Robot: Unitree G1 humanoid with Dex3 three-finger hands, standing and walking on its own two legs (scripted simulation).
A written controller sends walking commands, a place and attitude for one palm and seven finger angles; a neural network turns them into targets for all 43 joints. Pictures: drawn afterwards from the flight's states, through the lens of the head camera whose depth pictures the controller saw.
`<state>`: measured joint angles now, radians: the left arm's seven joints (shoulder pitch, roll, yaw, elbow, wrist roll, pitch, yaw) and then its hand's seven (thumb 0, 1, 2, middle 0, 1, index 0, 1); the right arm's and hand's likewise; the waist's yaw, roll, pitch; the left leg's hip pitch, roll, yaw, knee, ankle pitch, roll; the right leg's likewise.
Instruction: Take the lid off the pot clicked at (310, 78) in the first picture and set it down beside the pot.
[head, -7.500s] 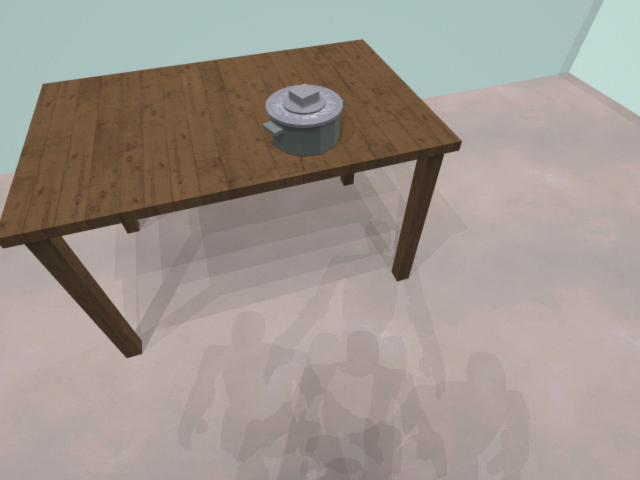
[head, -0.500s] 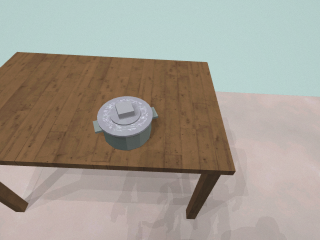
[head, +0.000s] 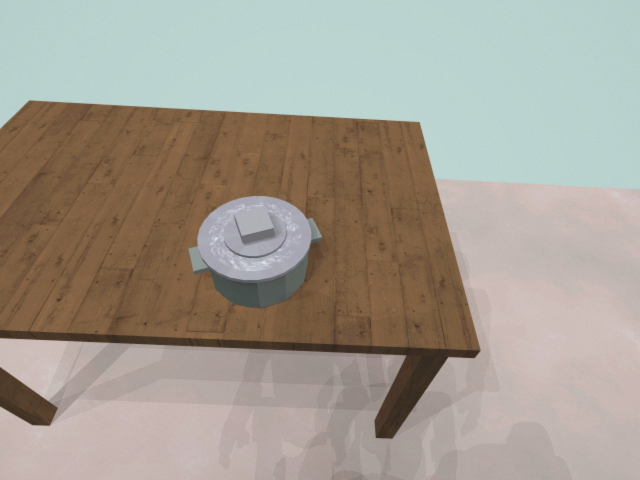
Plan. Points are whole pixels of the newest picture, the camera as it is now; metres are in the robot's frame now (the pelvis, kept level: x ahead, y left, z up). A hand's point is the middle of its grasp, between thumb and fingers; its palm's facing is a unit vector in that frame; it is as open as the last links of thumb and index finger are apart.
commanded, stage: look again from close up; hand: left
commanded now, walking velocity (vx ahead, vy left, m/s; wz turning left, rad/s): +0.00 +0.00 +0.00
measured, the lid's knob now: (254, 224) +0.50 +0.15 +0.00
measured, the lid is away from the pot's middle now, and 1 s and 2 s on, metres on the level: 0.00 0.00 0.00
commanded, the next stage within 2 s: lift the closed hand beside the body in 0.56 s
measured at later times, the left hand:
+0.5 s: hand out of the picture +0.00 +0.17 -0.18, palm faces +0.02 -0.99 -0.17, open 7.4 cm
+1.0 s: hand out of the picture +0.12 +0.18 -0.08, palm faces +0.15 -0.96 -0.23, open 5.2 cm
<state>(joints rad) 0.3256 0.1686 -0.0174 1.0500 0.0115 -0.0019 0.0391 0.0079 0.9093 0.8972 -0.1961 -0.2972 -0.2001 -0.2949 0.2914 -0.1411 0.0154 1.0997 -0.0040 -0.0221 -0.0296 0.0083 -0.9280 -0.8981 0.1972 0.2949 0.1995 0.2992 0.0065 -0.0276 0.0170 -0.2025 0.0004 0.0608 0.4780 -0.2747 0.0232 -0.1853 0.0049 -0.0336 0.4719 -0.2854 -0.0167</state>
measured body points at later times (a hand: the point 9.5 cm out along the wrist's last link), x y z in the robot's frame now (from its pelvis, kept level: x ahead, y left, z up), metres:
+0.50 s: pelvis +0.01 +0.00 +0.00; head +0.02 +0.01 +0.45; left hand +0.00 +0.22 -0.16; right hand +0.01 -0.22 -0.15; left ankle -0.01 +0.10 -0.74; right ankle -0.02 -0.11 -0.74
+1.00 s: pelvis -0.02 -0.01 -0.01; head -0.03 -0.01 +0.44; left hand +0.11 +0.23 -0.06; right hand +0.18 -0.25 -0.07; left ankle -0.01 +0.10 -0.74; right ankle -0.02 -0.11 -0.74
